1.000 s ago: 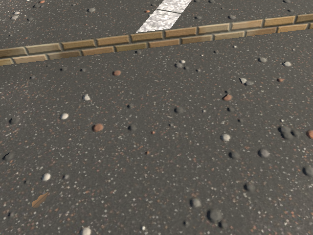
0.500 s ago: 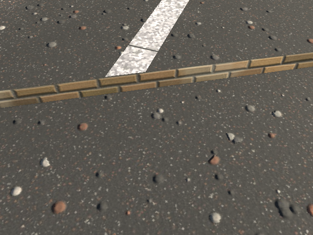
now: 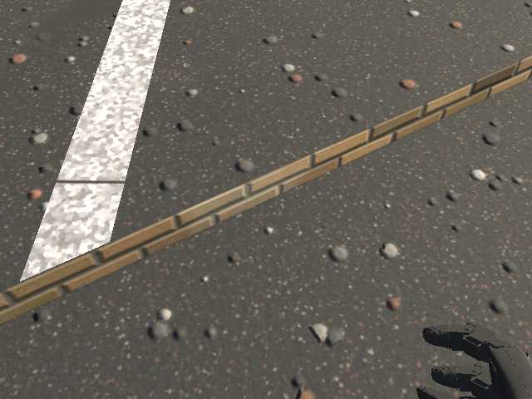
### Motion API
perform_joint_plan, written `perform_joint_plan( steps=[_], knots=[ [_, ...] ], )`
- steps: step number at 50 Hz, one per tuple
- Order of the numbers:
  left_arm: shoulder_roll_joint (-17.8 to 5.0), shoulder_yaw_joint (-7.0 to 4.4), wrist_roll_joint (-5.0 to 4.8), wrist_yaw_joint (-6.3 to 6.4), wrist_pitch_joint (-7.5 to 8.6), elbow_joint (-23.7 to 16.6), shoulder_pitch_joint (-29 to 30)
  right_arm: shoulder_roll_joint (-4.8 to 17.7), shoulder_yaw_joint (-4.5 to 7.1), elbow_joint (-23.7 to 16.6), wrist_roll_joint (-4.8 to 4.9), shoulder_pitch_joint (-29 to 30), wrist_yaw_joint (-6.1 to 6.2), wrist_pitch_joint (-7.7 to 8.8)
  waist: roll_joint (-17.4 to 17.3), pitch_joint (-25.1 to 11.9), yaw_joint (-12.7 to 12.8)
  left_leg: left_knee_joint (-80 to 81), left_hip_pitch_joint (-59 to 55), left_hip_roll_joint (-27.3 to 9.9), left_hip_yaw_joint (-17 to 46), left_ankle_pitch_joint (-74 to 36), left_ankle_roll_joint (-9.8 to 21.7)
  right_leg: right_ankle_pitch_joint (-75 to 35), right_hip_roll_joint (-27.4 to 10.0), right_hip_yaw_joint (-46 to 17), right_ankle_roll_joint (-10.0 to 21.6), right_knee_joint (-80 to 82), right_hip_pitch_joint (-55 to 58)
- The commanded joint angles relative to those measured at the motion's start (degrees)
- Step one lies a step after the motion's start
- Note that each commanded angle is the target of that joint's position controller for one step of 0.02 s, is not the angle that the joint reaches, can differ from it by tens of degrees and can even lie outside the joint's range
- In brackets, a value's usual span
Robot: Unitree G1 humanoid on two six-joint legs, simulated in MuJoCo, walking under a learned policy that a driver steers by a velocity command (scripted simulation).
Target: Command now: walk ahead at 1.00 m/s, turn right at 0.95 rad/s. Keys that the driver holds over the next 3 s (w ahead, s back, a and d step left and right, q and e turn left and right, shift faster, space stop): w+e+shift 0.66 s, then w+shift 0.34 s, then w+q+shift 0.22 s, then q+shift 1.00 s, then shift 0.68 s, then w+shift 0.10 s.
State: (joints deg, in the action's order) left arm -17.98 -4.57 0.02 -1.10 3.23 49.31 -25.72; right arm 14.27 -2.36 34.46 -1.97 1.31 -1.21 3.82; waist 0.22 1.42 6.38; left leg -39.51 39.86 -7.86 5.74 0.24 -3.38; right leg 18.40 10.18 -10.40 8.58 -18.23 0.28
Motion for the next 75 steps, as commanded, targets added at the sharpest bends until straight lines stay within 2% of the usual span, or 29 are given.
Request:
perform_joint_plan(
  steps=[1, 4, 5, 6, 7, 9, 13, 22, 26, 28, 29, 30, 31, 35, 39, 44, 48, 49, 50, 51, 54, 58, 62, 67, 68, 69, 70, 71, 75],
  knots=[
    [-10.7, -3.07, -0.21, 0.34, 0.86, -4.8, 2.6, 6.4, 1.88, -4.1, 0.80, 2.8, 0.25, 0.67, 3.2, 0.7, -1.9, 8.7, -17.8, 5.5, -4.5, -4.5, 0.8, -27.0, -11.1, -11.5, 4.1, 3.6, -11.7],
    [-14.3, -3.75, 0.64, 0.43, 0.99, -6.1, 7.0, 12.9, 5.01, 0.9, 0.89, -16.9, 2.10, 1.29, 1.5, -11.2, -13.4, 9.7, -40.1, 8.0, -4.9, 8.4, 2.4, -41.6, -9.2, -10.3, 0.2, -21.0, -10.3],
    [-10.1, -2.52, 0.79, 0.33, 1.72, -7.7, 9.4, 16.6, 6.61, 3.2, -0.19, -30.1, 3.42, 1.50, -1.9, -18.2, -19.3, 8.3, -54.7, -0.3, 2.5, 22.2, 3.9, -31.2, -6.5, -7.1, -0.8, -38.9, -19.2],
    [-0.2, 0.05, -0.30, 0.50, 2.07, -10.8, 8.5, 20.7, 7.44, 3.9, -2.74, -33.9, 3.87, 1.49, -17.6, -21.2, -16.7, 17.4, -65.2, -15.8, 27.0, 43.4, 5.7, 12.9, -0.6, -1.5, -1.4, -56.0, -36.7],
    [-1.8, 1.02, -1.18, 0.48, 1.49, -12.8, 3.4, 21.1, 8.21, 3.0, -2.21, -26.0, 3.28, 1.06, -25.4, -22.8, -9.9, 27.2, -62.7, -20.4, 49.9, 51.5, 10.4, 9.5, -3.4, 1.7, -1.0, -63.8, -45.4],
    [-6.5, 0.34, 1.38, -0.06, -0.37, -11.0, 10.9, 10.1, 6.16, 1.9, -1.12, -17.2, 2.64, 0.49, -6.3, -8.0, -10.0, 25.5, -47.1, -13.7, 27.4, 41.6, 9.9, -0.9, -10.4, 5.3, -1.7, -61.2, -46.2],
    [-2.1, 1.61, 2.31, -2.98, -3.27, -14.6, 16.7, 5.7, 5.00, 8.6, 0.33, -22.7, 1.74, 2.01, -6.3, -0.6, -7.7, 27.5, -37.6, -8.3, 4.9, 14.7, 6.8, -3.5, -15.4, 6.1, -3.2, -57.4, -46.0],
    [-1.5, 3.68, 1.74, -5.09, -3.59, -21.0, 32.5, 9.8, 5.89, 12.9, 0.04, -26.3, 1.70, 3.43, -2.1, 7.3, -7.3, 32.4, -37.8, -3.4, -21.4, -27.0, 3.2, -17.8, -11.2, 20.2, 0.2, -28.7, -37.6],
    [-5.9, 1.62, 1.57, -3.47, -3.04, -15.7, 16.0, 16.2, 7.55, 11.6, -0.16, -26.0, 3.54, 0.38, -7.4, -4.3, 2.9, 4.9, -43.0, -7.5, -21.3, -66.2, 3.1, -7.9, -3.4, 21.9, 4.3, -25.4, -16.3],
    [-10.6, -1.81, 0.94, -0.82, -2.54, -8.9, -1.0, 14.4, 7.60, 9.5, -0.73, -22.2, 2.45, -0.73, -0.7, -10.1, 8.1, -31.5, -23.0, -2.1, -19.6, -21.2, 4.1, -3.5, -5.4, 11.5, 8.4, -17.5, 10.4],
    [-17.1, -3.16, 1.44, 0.06, -3.74, -10.7, 5.7, 7.0, 5.86, 4.1, -0.87, -24.4, 1.31, -0.16, 14.3, -10.4, -1.4, -53.7, 1.9, 8.1, -17.0, 29.0, 1.0, -6.5, -19.0, -15.8, 15.2, -15.2, 22.3],
    [-18.1, -3.75, 1.81, 0.27, -4.43, -13.1, 2.4, 10.2, 5.85, -0.6, -0.06, -18.8, 1.50, 1.43, 5.7, -19.0, 2.3, -57.7, 10.3, 8.4, -3.5, 26.3, 1.2, 1.9, -23.8, -33.0, 20.7, -4.2, 27.1],
    [-16.3, -3.67, 1.43, 0.82, -4.16, -11.8, 2.8, 10.4, 5.35, -1.6, 0.03, -14.7, 1.42, 2.68, 0.0, -11.9, 1.3, -51.8, 12.5, 5.2, -0.9, 22.2, 1.7, 4.4, -24.5, -34.0, 18.4, 2.6, 20.3],
    [-8.2, -0.71, 1.01, 1.77, -0.50, -10.3, 8.8, 8.9, 4.59, 1.0, -2.29, -18.7, 1.53, -0.26, -6.3, 1.2, -9.7, -33.4, -1.7, -0.4, -1.7, 23.6, -0.3, -10.9, -16.6, -16.9, 13.4, 5.5, -10.5],
    [-6.8, -0.16, 0.60, 0.94, 2.10, -7.9, 6.9, 4.0, 2.60, -3.5, -1.24, -6.6, -0.09, -0.87, -2.2, 5.4, -7.2, -10.7, -8.5, -1.1, -6.0, 6.6, -0.2, -17.5, -10.2, -6.6, 9.6, 10.2, -21.9],
    [-8.8, -0.38, -0.54, 0.30, 3.00, -4.1, 0.1, 4.9, 2.88, -3.7, 0.44, 0.1, -0.64, -0.34, 1.3, 3.6, -1.6, 6.7, -15.4, 3.7, -8.5, -11.2, 4.9, -36.2, -13.5, -4.6, 5.0, 10.7, -8.3],
    [-13.2, -1.16, 2.02, 1.44, 1.89, -2.9, 2.8, 11.8, 6.50, 2.2, 0.59, -20.7, 1.46, -0.10, 3.6, -9.2, -13.9, 8.4, -35.2, 9.6, -9.3, 7.4, 8.2, -62.7, -14.8, -1.6, 0.7, -19.4, 0.2],
    [-10.1, -0.37, 2.80, 1.53, 1.95, -3.7, 5.3, 15.0, 7.71, 5.1, -0.26, -33.1, 2.74, -0.30, 1.8, -14.5, -20.0, 5.0, -49.9, 3.2, -3.4, 17.0, 9.6, -51.9, -12.5, 0.3, 0.0, -37.8, -10.9],
    [-0.7, 1.83, -0.39, 0.94, 2.38, -6.4, -3.3, 21.4, 9.47, 5.8, -2.63, -34.7, 2.45, 0.00, -18.9, -22.7, -13.5, 13.2, -64.4, -14.3, 30.3, 37.0, 18.3, -4.3, -2.1, 4.3, -3.2, -64.1, -31.7],
    [-4.0, 2.19, 0.85, 1.12, 3.08, -6.4, 1.2, 16.4, 8.70, 6.1, -0.86, -31.7, 1.13, -0.25, -16.0, -20.4, -14.4, 23.9, -61.7, -13.4, 46.1, 40.4, 18.4, 5.3, -2.0, 1.5, -1.8, -66.5, -39.4],
    [-4.5, 2.45, 2.79, -0.02, 2.78, -9.5, 13.6, 9.1, 7.18, 8.1, 0.25, -24.4, 0.32, 0.13, -0.3, -2.9, -10.2, 24.5, -41.2, -6.1, 24.3, 24.9, 17.5, -2.0, -10.7, 4.1, -2.4, -57.6, -41.0],
    [-1.2, 4.18, 4.47, -1.15, 1.13, -13.9, 17.4, 8.4, 6.86, 11.7, 1.62, -26.7, 0.82, 1.25, -3.3, 2.8, -5.7, 30.4, -29.6, -1.8, 18.2, 19.0, 18.9, 0.3, -14.7, 6.1, -7.1, -44.9, -41.2],
    [-0.4, 5.82, 2.23, -2.64, 1.76, -17.4, 27.0, 11.4, 8.34, 10.4, 2.03, -23.4, 0.58, 1.79, -3.1, 5.5, -6.1, 35.5, -15.2, 3.6, 9.0, 3.9, 16.2, -17.4, -12.2, 10.9, -10.2, -19.5, -22.9],
    [-4.2, 3.81, 2.90, 0.42, 2.79, -14.9, 20.6, 13.6, 9.62, 12.1, 3.24, -29.0, 0.51, 0.69, -3.2, -3.4, -5.3, 13.4, -29.0, 6.4, 7.7, -29.4, 8.3, -24.1, -6.6, 10.7, -8.2, -8.7, -9.1],
    [-7.5, 1.24, -0.15, 1.55, 4.04, -15.2, 14.7, 11.0, 8.98, 9.4, 6.22, -25.5, 1.81, 0.54, -4.6, -8.7, 0.9, 1.7, -22.8, 6.9, 11.2, -19.8, 5.3, -30.0, -12.5, 3.3, -6.9, -6.4, 3.0],
    [-10.7, 0.59, 0.18, 2.41, 3.55, -12.9, 4.6, 6.7, 7.42, 7.0, 4.19, -23.2, 2.37, 0.45, 0.1, -19.2, 4.3, -14.3, -16.1, 10.4, 7.1, 3.7, 3.2, -40.3, -22.7, -2.2, -4.9, -12.9, 17.2],
    [-11.7, 1.04, 2.65, 2.20, 2.66, -13.6, 4.4, 0.6, 5.92, 7.0, 3.10, -35.2, 2.62, 0.20, 16.1, -28.5, -2.7, -33.0, -4.1, 14.2, 5.2, 42.0, 1.7, -64.3, -38.8, -18.4, 2.0, -17.3, 28.8],
    [-11.6, 0.20, 2.01, 1.86, 1.60, -14.5, 6.5, 6.1, 6.31, 6.0, 4.16, -38.6, 2.85, -0.17, 18.3, -32.7, -3.4, -43.5, -0.6, 10.4, 5.2, 39.0, 0.5, -57.0, -41.2, -25.6, 7.5, -13.5, 27.7],
    [-1.5, 1.75, 0.79, 2.36, 0.44, -14.0, 20.3, 8.7, 8.56, 3.6, 3.92, -26.4, 4.22, -4.23, 5.7, -7.8, -8.0, -40.1, 0.5, 2.0, -2.0, 26.3, -2.1, -39.3, -29.6, -1.9, 3.7, -2.4, -4.2]
  ],
)
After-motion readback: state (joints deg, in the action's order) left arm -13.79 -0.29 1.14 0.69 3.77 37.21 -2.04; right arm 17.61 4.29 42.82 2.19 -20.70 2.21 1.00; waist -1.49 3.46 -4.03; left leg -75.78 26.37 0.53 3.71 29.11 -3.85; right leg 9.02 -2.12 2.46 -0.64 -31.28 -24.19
